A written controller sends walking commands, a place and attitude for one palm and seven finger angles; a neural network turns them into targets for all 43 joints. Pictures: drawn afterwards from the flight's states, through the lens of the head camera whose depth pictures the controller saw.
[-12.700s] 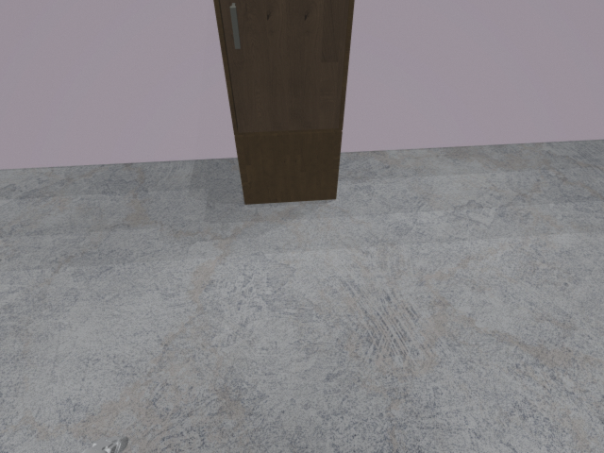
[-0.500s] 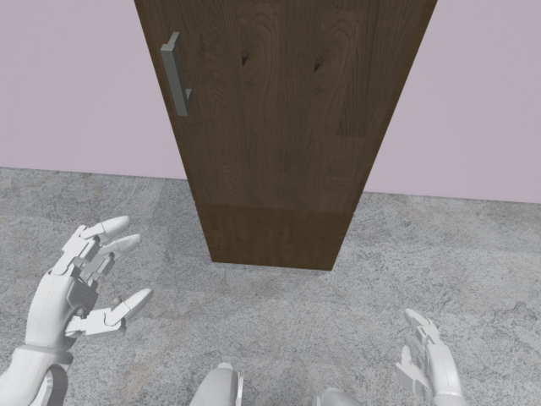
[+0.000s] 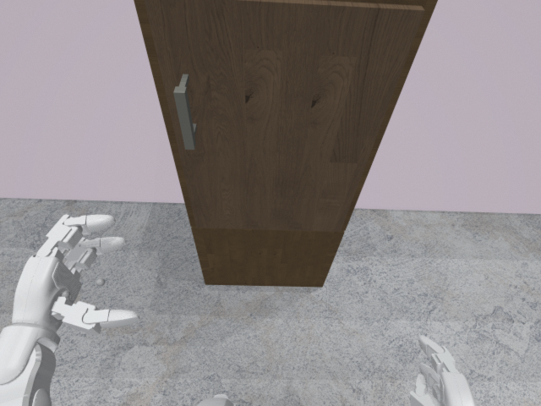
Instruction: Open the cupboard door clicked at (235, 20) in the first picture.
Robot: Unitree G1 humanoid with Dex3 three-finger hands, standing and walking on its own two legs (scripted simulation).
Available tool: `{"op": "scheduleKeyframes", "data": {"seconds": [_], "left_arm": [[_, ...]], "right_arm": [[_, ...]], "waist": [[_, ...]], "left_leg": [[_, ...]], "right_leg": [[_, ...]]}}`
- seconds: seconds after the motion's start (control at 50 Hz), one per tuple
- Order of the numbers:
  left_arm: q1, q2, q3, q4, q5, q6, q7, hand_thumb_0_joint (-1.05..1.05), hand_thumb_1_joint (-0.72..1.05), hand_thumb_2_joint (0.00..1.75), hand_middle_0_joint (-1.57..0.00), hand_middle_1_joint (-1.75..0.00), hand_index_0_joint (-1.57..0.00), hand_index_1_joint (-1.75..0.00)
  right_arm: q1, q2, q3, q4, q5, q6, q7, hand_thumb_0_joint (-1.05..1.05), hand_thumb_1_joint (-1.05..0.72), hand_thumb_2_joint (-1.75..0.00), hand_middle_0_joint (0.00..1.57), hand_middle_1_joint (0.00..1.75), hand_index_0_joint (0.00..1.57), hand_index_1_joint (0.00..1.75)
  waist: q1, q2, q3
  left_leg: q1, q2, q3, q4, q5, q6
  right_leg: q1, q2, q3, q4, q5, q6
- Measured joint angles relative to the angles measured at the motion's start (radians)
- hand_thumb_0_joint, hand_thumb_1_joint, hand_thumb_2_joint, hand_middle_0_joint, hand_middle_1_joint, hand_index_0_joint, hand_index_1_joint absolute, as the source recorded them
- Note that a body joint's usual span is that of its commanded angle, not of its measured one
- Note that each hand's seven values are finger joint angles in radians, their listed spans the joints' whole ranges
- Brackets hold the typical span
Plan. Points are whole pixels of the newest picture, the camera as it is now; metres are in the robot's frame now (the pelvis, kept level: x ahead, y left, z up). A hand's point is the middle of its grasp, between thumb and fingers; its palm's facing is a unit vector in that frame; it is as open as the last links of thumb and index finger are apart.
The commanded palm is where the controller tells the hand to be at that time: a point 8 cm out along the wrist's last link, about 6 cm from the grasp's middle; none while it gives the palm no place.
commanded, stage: raise the hand with hooked fingers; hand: left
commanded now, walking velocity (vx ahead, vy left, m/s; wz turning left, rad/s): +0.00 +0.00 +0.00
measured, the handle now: (187, 113) +0.57 +0.19 +0.11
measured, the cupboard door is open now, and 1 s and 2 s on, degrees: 0 0 0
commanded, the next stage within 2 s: move the hooked fingers beside the handle in 0.94 s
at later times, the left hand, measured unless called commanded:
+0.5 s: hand (65, 221) +0.30 +0.28 +0.13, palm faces +0.08 -1.00 -0.03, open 14.0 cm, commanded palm +0.26 +0.32 +0.13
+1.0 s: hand (99, 227) +0.30 +0.24 +0.12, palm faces +0.07 -1.00 -0.02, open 14.0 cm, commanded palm +0.27 +0.29 +0.13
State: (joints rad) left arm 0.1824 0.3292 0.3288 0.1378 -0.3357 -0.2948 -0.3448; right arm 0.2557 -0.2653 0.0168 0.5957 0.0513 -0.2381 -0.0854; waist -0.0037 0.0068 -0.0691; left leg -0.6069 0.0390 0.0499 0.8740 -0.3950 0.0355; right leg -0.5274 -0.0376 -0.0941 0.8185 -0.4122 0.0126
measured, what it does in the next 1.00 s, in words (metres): stands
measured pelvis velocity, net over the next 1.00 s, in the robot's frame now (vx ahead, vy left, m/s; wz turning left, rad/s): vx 0.01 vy -0.03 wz -0.01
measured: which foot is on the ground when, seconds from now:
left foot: down 0.00-1.00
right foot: down 0.00-1.00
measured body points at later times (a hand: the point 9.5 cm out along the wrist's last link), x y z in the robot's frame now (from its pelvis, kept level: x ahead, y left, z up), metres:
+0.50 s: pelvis +0.01 +0.00 +0.02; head +0.02 +0.00 +0.47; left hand +0.29 +0.34 +0.14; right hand +0.17 -0.24 -0.06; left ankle +0.03 +0.09 -0.70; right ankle +0.00 -0.13 -0.70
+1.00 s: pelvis +0.01 -0.03 +0.02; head +0.03 -0.04 +0.47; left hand +0.29 +0.30 +0.13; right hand +0.17 -0.27 -0.06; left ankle +0.03 +0.09 -0.70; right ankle +0.00 -0.13 -0.70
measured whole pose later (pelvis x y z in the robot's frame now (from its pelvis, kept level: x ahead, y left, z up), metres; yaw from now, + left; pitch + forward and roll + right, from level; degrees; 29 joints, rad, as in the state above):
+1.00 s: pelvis +0.01 -0.03 +0.02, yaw +0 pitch +4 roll -1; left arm -0.09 0.40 0.43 0.40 -0.34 -0.13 -0.45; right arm 0.26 -0.28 0.05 0.59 0.06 -0.18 -0.10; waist 0.01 0.04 -0.04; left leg -0.44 0.05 0.05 0.69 -0.32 0.00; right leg -0.38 -0.01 -0.09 0.67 -0.36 -0.02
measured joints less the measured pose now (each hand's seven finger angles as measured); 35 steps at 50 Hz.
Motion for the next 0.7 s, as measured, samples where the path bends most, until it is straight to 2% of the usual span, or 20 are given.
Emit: {"op": "scheduleKeyframes", "data": {"seconds": [0.08, 0.18, 0.24, 0.4, 0.54, 0.62, 0.7], "left_arm": [[-0.047, 0.017, 0.023, 0.005, -0.007, 0.035, 0.008, -0.01, -0.35, 0.36, -0.29, -1.1, -0.29, -1.1], [-0.116, 0.038, 0.027, 0.074, 0.004, 0.128, -0.025, -0.01, -0.43, 0.33, -0.3, -1.16, -0.29, -1.16], [-0.148, 0.046, 0.034, 0.108, 0.011, 0.162, -0.038, -0.01, -0.46, 0.31, -0.3, -1.17, -0.3, -1.18], [-0.24, 0.076, 0.084, 0.147, 0.013, 0.145, -0.057, -0.02, -0.49, 0.3, -0.3, -1.19, -0.3, -1.2], [-0.307, 0.12, 0.106, 0.249, -0.005, 0.207, -0.112, -0.01, -0.5, 0.3, -0.3, -1.2, -0.3, -1.2], [-0.281, 0.107, 0.101, 0.251, -0.002, 0.213, -0.112, -0.01, -0.5, 0.3, -0.3, -1.2, -0.3, -1.2], [-0.253, 0.076, 0.103, 0.222, 0.003, 0.176, -0.091, -0.02, -0.5, 0.3, -0.3, -1.2, -0.3, -1.2]], "right_arm": [[-0.01, 0.014, 0.02, -0.021, 0.001, 0.003, 0.008, 0.02, -0.91, -0.9, 0.2, 0.3, 0.2, 0.3], [-0.019, 0.019, 0.043, -0.036, 0.006, 0.02, 0.008, 0.02, -0.9, -0.9, 0.2, 0.3, 0.21, 0.3], [-0.022, 0.021, 0.054, -0.035, 0.004, 0.027, 0.003, 0.02, -0.9, -0.9, 0.21, 0.3, 0.21, 0.3], [-0.003, 0.015, 0.061, -0.004, 0.001, 0.03, -0.008, 0.02, -0.9, -0.9, 0.21, 0.3, 0.21, 0.3], [0.02, -0.007, 0.049, 0.003, 0.012, 0.044, -0.016, 0.02, -0.9, -0.9, 0.21, 0.3, 0.21, 0.3], [0.029, -0.019, 0.035, -0.008, 0.011, 0.047, -0.008, 0.02, -0.9, -0.9, 0.21, 0.3, 0.21, 0.3], [0.034, -0.021, 0.027, -0.009, 0.006, 0.048, -0.003, 0.02, -0.9, -0.9, 0.2, 0.3, 0.21, 0.3]], "waist": [[0.01, 0.006, -0.009], [0.025, 0.02, -0.006], [0.03, 0.021, 0.005], [0.031, 0.016, 0.03], [0.014, 0.025, 0.023], [0.007, 0.027, 0.023], [0.01, 0.02, 0.026]], "left_leg": [[0.038, -0.005, 0.001, -0.031, 0.009, 0.005], [0.071, -0.014, 0.001, -0.065, 0.024, 0.01], [0.087, -0.017, 0.002, -0.083, 0.033, 0.011], [0.129, -0.014, -0.001, -0.127, 0.052, 0.004], [0.153, -0.011, 0.002, -0.164, 0.067, -0.003], [0.157, -0.008, 0.01, -0.176, 0.072, -0.007], [0.163, -0.003, 0.013, -0.182, 0.072, -0.013]], "right_leg": [[0.042, -0.003, 0.0, -0.039, 0.014, 0.006], [0.078, -0.008, -0.002, -0.075, 0.03, 0.011], [0.093, -0.01, -0.001, -0.093, 0.038, 0.012], [0.135, -0.004, -0.005, -0.136, 0.056, 0.006], [0.153, 0.001, -0.001, -0.165, 0.068, 0.0], [0.147, 0.005, 0.006, -0.166, 0.069, -0.004], [0.147, 0.01, 0.01, -0.163, 0.066, -0.01]]}}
